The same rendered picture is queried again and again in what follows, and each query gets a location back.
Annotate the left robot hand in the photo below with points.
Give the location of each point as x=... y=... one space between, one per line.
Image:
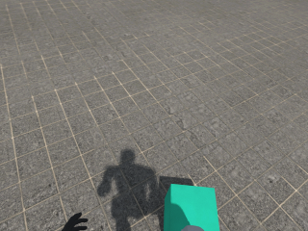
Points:
x=69 y=226

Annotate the carton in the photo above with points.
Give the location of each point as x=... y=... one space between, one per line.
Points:
x=190 y=205

